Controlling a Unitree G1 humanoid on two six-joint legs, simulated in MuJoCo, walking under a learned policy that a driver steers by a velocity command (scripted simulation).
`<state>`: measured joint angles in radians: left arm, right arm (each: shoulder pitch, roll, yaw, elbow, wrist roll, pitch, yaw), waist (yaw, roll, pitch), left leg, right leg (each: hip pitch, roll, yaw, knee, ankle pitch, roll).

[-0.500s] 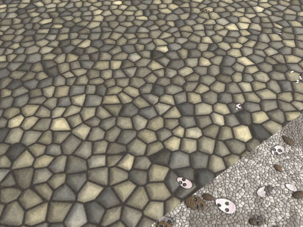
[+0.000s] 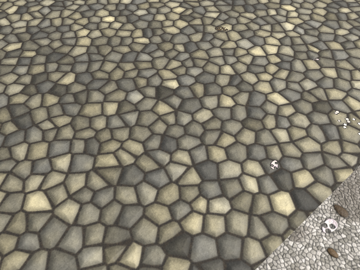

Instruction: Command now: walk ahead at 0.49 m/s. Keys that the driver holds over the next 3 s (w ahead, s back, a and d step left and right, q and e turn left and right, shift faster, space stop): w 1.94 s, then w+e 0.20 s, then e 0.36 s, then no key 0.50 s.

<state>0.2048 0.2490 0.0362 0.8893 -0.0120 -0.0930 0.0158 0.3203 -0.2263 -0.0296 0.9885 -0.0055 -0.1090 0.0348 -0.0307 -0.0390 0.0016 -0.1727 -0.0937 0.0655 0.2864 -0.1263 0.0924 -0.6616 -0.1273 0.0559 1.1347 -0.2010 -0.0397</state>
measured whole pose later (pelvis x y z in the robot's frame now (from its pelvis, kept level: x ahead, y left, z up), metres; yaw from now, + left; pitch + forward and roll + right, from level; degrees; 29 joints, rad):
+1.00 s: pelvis +0.55 -0.01 -0.01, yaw +1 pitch +1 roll +0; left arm 0.29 0.26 0.05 0.96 -0.02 -0.10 0.00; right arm 0.18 -0.24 -0.05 0.91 0.00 -0.10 0.03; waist 0.00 -0.03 0.02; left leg -0.34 -0.03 0.06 0.46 -0.15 0.07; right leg -0.44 -0.06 0.03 1.19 -0.35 -0.05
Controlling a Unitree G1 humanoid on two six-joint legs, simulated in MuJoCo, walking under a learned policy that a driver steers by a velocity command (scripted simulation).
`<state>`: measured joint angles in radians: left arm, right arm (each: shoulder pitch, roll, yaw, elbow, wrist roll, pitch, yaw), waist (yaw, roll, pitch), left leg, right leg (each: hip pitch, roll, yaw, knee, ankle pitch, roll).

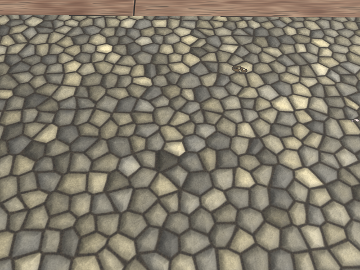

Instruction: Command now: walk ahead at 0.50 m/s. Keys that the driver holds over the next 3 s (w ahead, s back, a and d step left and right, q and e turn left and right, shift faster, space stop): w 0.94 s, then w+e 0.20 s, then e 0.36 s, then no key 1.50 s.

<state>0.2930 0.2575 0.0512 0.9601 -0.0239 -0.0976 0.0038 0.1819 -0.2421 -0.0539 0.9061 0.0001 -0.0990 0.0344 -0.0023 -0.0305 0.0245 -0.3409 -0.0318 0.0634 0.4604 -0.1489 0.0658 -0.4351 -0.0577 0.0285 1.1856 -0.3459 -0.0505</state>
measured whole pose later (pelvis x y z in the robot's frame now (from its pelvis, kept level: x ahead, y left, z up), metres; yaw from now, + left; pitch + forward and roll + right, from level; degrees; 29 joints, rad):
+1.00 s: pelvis +0.55 -0.01 -0.01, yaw +0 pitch +2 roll -2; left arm 0.40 0.25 0.07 1.03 -0.01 -0.06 0.01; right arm 0.00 -0.23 -0.05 0.86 0.01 -0.10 0.03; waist 0.06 0.00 0.02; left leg -0.50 0.03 0.04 0.52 -0.06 0.05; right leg 0.04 -0.01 -0.04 0.41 -0.45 0.00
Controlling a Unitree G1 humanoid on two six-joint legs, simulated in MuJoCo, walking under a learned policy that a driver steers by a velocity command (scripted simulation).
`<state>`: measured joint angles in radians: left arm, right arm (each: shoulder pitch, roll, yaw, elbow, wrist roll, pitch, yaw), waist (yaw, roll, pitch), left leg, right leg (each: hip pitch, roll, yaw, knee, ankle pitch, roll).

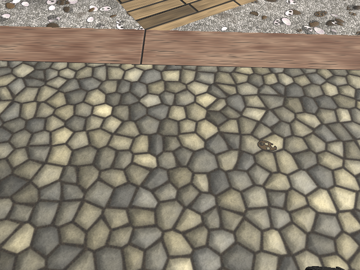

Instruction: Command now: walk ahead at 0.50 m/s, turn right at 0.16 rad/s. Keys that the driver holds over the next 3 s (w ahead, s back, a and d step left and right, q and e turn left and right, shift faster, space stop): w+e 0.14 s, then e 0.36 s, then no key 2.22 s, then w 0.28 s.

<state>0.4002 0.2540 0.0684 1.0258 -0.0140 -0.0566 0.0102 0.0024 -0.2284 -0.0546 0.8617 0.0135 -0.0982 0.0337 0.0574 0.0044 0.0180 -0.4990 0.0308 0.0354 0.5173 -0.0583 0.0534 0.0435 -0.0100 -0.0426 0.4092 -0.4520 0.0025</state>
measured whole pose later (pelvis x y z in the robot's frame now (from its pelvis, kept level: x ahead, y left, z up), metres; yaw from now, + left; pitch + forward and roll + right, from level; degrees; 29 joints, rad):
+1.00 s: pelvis +0.28 +0.00 +0.01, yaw -20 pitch +1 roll +0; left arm 0.14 0.22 0.04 0.81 0.02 0.00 0.02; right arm 0.20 -0.24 -0.05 0.97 -0.02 0.00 -0.02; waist 0.00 -0.02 0.01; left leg -0.26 0.04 -0.01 0.55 -0.30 -0.03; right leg -0.34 0.06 0.02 0.50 -0.16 -0.03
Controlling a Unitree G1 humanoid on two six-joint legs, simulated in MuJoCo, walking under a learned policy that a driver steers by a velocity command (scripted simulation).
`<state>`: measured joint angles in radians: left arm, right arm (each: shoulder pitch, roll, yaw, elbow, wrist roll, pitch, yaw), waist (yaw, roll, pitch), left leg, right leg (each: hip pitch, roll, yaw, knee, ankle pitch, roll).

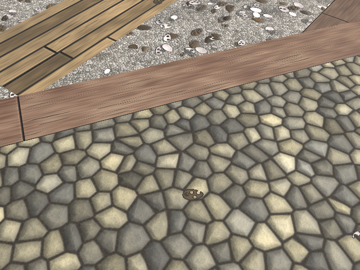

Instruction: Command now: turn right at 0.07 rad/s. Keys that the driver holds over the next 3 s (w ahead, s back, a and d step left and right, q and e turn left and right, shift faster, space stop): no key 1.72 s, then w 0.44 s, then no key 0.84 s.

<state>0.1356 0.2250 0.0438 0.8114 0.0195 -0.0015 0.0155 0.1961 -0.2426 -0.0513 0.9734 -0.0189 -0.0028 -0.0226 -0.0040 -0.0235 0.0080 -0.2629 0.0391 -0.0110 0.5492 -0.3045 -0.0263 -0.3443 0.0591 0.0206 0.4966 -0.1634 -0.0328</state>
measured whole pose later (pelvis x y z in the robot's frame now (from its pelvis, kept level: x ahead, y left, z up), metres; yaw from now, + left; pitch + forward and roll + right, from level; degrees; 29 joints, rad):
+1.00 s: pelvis +0.03 +0.03 +0.00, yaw +0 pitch -1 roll +0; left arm 0.14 0.21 0.04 1.11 0.00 0.01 0.04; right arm 0.26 -0.20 -0.01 1.08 -0.01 -0.02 -0.03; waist 0.00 0.00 0.04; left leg -0.15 -0.01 0.02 0.49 -0.32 0.01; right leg -0.26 0.01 0.05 0.50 -0.21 0.01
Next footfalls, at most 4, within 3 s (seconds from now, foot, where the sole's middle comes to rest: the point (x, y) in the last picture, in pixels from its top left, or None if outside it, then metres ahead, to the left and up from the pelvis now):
2.02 right None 0.15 -0.11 -0.77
2.46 left None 0.45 0.09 -0.77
2.78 right None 0.39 -0.14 -0.77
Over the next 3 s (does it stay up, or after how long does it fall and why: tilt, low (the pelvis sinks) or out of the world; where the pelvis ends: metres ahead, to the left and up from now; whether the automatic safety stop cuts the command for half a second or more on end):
stays up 0.37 -0.02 0.00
